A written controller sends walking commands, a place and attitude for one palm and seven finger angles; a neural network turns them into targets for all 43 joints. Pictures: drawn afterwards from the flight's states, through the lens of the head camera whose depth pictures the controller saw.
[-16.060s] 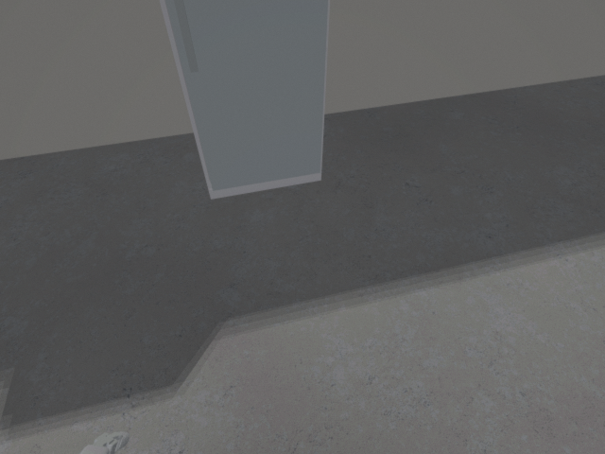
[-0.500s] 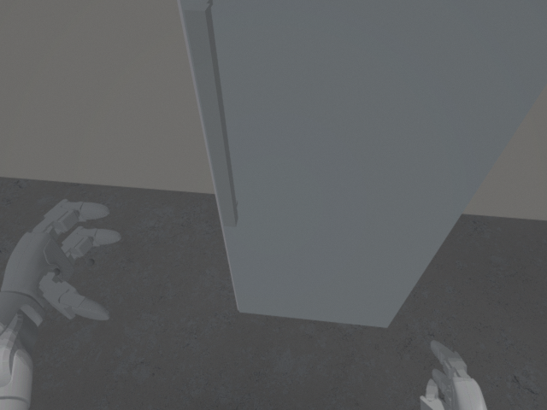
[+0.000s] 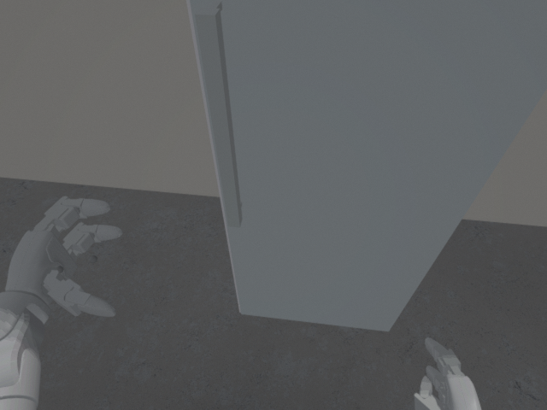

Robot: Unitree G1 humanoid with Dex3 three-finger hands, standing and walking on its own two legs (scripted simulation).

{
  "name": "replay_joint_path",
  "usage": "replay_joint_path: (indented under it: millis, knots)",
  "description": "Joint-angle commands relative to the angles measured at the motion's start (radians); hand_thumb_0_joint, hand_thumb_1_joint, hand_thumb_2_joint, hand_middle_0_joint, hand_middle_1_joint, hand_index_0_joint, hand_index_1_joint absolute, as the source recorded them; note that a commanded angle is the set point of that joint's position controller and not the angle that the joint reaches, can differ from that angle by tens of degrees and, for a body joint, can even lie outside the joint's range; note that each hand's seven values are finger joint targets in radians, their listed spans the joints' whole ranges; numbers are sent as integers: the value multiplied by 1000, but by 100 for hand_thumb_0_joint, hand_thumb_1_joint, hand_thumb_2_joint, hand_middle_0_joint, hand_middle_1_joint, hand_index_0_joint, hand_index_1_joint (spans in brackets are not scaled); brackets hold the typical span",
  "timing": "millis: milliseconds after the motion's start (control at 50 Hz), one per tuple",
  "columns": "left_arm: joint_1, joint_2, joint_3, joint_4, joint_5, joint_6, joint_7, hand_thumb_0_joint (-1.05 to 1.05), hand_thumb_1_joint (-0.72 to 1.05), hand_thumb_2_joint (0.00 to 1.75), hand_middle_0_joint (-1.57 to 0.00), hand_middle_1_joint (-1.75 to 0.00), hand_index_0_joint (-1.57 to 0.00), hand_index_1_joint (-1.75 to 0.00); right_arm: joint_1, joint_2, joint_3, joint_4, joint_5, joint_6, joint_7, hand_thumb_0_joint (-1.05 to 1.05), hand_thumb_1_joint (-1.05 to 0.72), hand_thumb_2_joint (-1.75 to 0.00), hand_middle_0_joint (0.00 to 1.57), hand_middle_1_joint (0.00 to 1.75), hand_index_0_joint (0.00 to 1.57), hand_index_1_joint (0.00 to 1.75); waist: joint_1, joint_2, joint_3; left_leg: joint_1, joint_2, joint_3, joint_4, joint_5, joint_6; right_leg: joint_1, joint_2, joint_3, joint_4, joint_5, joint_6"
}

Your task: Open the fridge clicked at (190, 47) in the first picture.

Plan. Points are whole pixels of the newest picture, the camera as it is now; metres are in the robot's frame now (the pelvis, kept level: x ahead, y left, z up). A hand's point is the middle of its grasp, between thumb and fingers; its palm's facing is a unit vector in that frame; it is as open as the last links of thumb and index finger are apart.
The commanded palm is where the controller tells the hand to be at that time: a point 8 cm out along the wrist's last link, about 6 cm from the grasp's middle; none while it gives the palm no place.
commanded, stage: move the hooked fingers beside the handle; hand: left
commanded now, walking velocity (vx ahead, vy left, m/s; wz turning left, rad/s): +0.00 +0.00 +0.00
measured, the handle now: (228, 137) +0.52 +0.13 +0.13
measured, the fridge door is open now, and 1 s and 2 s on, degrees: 0 0 0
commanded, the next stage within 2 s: none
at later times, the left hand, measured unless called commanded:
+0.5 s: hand (133, 220) +0.35 +0.25 +0.10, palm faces +0.04 -1.00 -0.03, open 14.0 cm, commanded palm +0.32 +0.29 +0.11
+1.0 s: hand (151, 198) +0.39 +0.23 +0.10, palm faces +0.02 -1.00 -0.01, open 14.0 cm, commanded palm +0.37 +0.28 +0.10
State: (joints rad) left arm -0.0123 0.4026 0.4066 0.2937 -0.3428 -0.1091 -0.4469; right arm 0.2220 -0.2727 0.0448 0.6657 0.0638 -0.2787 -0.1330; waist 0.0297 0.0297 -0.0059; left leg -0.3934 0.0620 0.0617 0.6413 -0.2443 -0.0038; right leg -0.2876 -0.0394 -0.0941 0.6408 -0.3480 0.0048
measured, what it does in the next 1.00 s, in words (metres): stands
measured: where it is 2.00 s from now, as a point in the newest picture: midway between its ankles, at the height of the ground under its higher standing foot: outside the picture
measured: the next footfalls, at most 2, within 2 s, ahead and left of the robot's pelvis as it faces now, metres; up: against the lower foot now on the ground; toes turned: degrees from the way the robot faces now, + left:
none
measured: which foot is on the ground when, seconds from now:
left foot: down 0.00-1.00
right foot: down 0.00-1.00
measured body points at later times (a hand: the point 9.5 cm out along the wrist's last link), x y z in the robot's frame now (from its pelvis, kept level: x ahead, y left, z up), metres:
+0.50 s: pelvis +0.01 +0.00 +0.00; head +0.03 +0.00 +0.45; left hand +0.34 +0.30 +0.10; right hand +0.15 -0.26 -0.09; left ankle +0.06 +0.12 -0.72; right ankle +0.00 -0.12 -0.72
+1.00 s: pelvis +0.01 +0.00 -0.01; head +0.04 +0.00 +0.44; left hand +0.38 +0.29 +0.11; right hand +0.13 -0.27 -0.10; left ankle +0.06 +0.12 -0.72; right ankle +0.00 -0.12 -0.72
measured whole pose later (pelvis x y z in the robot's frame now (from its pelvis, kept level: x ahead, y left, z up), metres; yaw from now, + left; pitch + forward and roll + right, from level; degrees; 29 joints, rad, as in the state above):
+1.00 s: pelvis +0.01 +0.00 -0.01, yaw -1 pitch +5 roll -1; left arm -0.39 0.41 0.37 0.65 -0.24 -0.15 -0.36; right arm 0.27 -0.28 0.02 0.69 0.05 -0.18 -0.10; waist -0.03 0.01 -0.04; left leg -0.49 0.07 0.07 0.69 -0.28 -0.01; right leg -0.40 -0.03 -0.08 0.69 -0.38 0.00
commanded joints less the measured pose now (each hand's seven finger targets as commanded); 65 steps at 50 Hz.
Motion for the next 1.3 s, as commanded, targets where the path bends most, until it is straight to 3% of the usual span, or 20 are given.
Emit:
replay_joint_path:
  millis: [0, 60, 100, 140, 160, 200, 220, 320, 420, 480, 520, 600, 740, 860, 980, 1100, 1160, 1200, 1220, 1280]
  knots:
    - [-379, 231, 38, -167, -12, -65, 15, 0, -50, 30, -30, -120, -30, -120, -83, -145, -58, -128, 6, -60, -20, 0, -90, -90, 20, 30, 20, 30, -35, 33, -125, 150, -53, -69, -103, -38, 7, -114, 54, 56, -148, 26, -1]
    - [-460, 196, -16, -163, 6, -75, 29, 0, -50, 30, -30, -120, -30, -120, -84, -140, -54, -123, 5, -64, -25, 0, -90, -90, 20, 30, 20, 30, -47, 39, -145, 167, -53, -74, -107, -53, 10, -122, 50, 55, -148, 14, -4]
    - [-475, 203, -13, -151, 18, -81, 39, 0, -50, 30, -30, -120, -30, -120, -82, -142, -56, -119, 2, -62, -27, 0, -90, -90, 20, 30, 20, 30, -40, 35, -176, 176, -52, -78, -110, -42, 8, -110, 49, 49, -140, 26, -6]
    - [-490, 249, 24, -141, 31, -82, 52, 0, -50, 30, -30, -120, -30, -120, -79, -146, -60, -115, -1, -58, -26, 0, -90, -90, 20, 30, 20, 30, -31, 35, -226, 184, -49, -79, -106, -16, 10, -90, 45, 52, -135, 46, -7]
    - [-484, 217, 1, -119, 33, -79, 57, 0, -50, 30, -30, -120, -30, -120, -78, -139, -57, -116, -1, -55, -24, 0, -90, -90, 20, 30, 20, 30, -32, 32, -227, 187, -50, -77, -108, -5, 9, -87, 46, 47, -131, 60, -8]
    - [-472, 223, 16, -98, 36, -71, 69, 0, -50, 30, -30, -120, -30, -120, -74, -140, -59, -119, -3, -51, -18, 0, -90, -90, 20, 30, 20, 30, -22, 27, -243, 186, -51, -75, -107, 18, 8, -74, 47, 43, -123, 90, -8]
    - [-447, 267, 60, -58, 38, -64, 76, 0, -50, 30, -30, -120, -30, -120, -66, -147, -60, -114, -6, -46, -17, 0, -90, -90, 20, 30, 20, 30, -11, 3, -235, 164, -49, -72, -101, 26, 10, -63, 46, 46, -121, 96, -8]
    - [-443, 252, 56, -33, 52, -53, 90, 0, -50, 30, -30, -120, -30, -120, -57, -142, -64, -126, -7, -28, 0, 0, -90, -90, 20, 30, 20, 30, -5, 21, -244, 156, -51, -54, -88, 94, 10, -41, 46, 48, -103, 191, -8]
    - [-524, 264, 52, -32, 52, -72, 82, 0, -50, 30, -30, -120, -30, -120, -35, -149, -73, -118, -5, -11, 3, 0, -90, -90, 20, 30, 20, 30, -33, -12, -238, 145, -48, -47, -69, 106, 12, -58, 51, 55, -96, 218, -5]
    - [-561, 221, 8, -49, 48, -84, 73, 0, -50, 30, -30, -120, -30, -120, -26, -146, -77, -115, -4, -8, 4, 0, -90, -90, 20, 30, 20, 30, -44, 41, -261, 174, -49, -49, -62, 133, 9, -71, 53, 52, -86, 249, -7]
    - [-599, 224, 2, -53, 50, -93, 74, 0, -50, 30, -30, -120, -30, -120, -14, -150, -82, -105, -5, -9, 2, 0, -90, -90, 20, 30, 20, 30, -55, 27, -277, 186, -48, -50, -50, 141, 13, -76, 57, 54, -85, 253, -7]
    - [-611, 219, -1, 12, 56, -80, 83, 0, -50, 30, -30, -120, -30, -120, -1, -152, -83, -96, -5, 2, 2, 0, -90, -90, 20, 30, 20, 30, -56, 9, -269, 166, -50, -55, -50, 126, 12, -96, 53, 53, -81, 243, -5]
    - [-643, 300, 69, 72, 74, -82, 105, 0, -50, 30, -30, -120, -30, -120, 10, -154, -86, -98, -11, 29, 13, 0, -90, -90, 20, 30, 20, 30, -39, 1, -317, 134, -52, -40, -28, 170, 16, -53, 44, 70, -59, 319, -2]
    - [-719, 252, 14, 93, 76, -113, 95, 0, -50, 30, -30, -120, -30, -120, 20, -151, -88, -100, -8, 41, 18, 0, -90, -90, 20, 30, 20, 30, -62, 21, -318, 142, -52, -37, -11, 172, 16, -78, 51, 70, -50, 328, -4]
    - [-769, 270, 15, 205, 81, -99, 82, 0, -50, 30, -30, -120, -30, -120, 37, -159, -88, -86, -4, 57, 18, 0, -90, -90, 20, 30, 20, 30, -72, -17, -281, 90, -50, -43, -6, 117, 15, -119, 48, 70, -50, 272, -3]
    - [-924, 243, -38, 200, 100, -131, 109, 0, -50, 30, -30, -120, -30, -120, 55, -157, -91, -77, -8, 61, 21, 0, -90, -90, 20, 30, 20, 30, -92, 39, -325, 122, -48, -60, 5, 99, 13, -167, 53, 66, -42, 214, -9]
    - [-986, 278, -15, 289, 114, -144, 133, 0, -50, 30, -30, -120, -30, -120, 72, -163, -88, -55, -11, 67, 20, 0, -90, -90, 20, 30, 20, 30, -106, -10, -308, 82, -43, -65, 8, 55, 16, -189, 51, 70, -44, 166, -6]
    - [-1008, 273, -23, 322, 124, -153, 139, 0, -50, 30, -30, -120, -30, -120, 77, -162, -88, -53, -11, 70, 24, 0, -90, -90, 20, 30, 20, 30, -102, 10, -315, 77, -44, -68, 4, 39, 13, -198, 51, 67, -39, 142, -9]
    - [-1009, 309, 8, 335, 132, -161, 148, 0, -50, 30, -30, -120, -30, -120, 86, -167, -91, -52, -15, 71, 26, 0, -90, -90, 20, 30, 20, 30, -92, 10, -341, 79, -44, -68, 11, 49, 15, -187, 53, 67, -33, 145, -11]
    - [-1050, 284, -23, 378, 146, -166, 154, 0, -50, 30, -30, -120, -30, -120, 97, -162, -90, -50, -17, 76, 32, 0, -90, -90, 20, 30, 20, 30, -100, 40, -363, 84, -42, -69, 18, 55, 11, -204, 54, 67, -24, 152, -11]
